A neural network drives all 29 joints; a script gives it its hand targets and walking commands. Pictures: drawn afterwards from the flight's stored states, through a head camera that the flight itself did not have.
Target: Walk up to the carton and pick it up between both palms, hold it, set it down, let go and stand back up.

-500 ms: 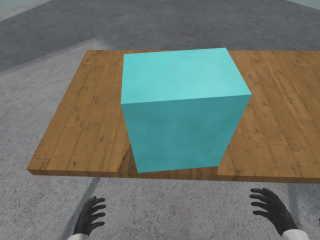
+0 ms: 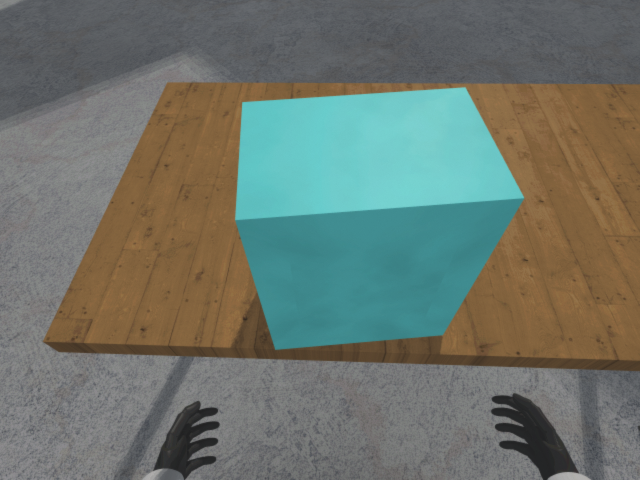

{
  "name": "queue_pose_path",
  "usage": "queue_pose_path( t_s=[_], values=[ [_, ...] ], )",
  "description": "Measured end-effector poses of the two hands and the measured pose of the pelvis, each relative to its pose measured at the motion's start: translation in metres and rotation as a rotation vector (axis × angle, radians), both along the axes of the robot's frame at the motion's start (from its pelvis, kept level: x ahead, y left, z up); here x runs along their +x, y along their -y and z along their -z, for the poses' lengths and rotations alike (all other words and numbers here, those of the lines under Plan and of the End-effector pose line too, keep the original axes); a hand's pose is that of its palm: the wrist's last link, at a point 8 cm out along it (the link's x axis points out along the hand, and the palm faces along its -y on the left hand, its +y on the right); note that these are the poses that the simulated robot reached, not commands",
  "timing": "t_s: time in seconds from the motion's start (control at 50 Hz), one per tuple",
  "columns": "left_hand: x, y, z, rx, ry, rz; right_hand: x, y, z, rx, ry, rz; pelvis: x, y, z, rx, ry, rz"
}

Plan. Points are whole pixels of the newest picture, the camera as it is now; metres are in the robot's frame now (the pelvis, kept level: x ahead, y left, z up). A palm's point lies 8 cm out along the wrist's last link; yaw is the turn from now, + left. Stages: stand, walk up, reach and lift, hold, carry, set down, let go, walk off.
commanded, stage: let go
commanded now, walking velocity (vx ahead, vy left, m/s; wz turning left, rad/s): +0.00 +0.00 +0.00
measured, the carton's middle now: (357, 236) +0.38 -0.01 +0.08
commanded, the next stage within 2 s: stand in 0.34 s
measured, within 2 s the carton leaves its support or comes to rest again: neither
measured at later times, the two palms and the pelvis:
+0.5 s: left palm out of the picture +0.12 +0.24 -0.10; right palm out of the picture +0.13 -0.25 -0.09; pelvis +0.00 +0.00 +0.00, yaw +0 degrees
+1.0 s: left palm out of the picture +0.07 +0.26 -0.11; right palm out of the picture +0.08 -0.25 -0.10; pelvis -0.02 +0.00 +0.00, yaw +0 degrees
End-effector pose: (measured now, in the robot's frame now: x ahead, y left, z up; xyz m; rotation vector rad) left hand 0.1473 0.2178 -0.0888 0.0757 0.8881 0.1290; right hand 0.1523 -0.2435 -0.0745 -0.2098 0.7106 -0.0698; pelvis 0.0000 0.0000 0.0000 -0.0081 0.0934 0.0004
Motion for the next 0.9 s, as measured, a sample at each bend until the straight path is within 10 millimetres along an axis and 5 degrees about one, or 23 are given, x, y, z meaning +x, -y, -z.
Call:
queue_pose_path(
  t_s=[0.36, 0.6, 0.9],
  values=[
    [0.0, 0.0, -0.003, 0.0, 0.024, 0.0, 0.002, 0.002, 0.0, -0.01, 0.033, 0.005, -0.001, 0.0, 0.0, 0.0, 0.024, 0.0],
    [-0.047, -0.035, 0.016, 0.059, -0.072, -0.09, -0.04, 0.008, 0.022, -0.046, -0.212, 0.034, -0.007, 0.0, 0.0, 0.0, 0.033, 0.0],
    [-0.073, -0.037, 0.023, 0.058, -0.118, -0.102, -0.061, 0.01, 0.024, -0.05, -0.242, 0.049, -0.017, -0.001, 0.0, -0.001, 0.047, 0.0]
  ],
)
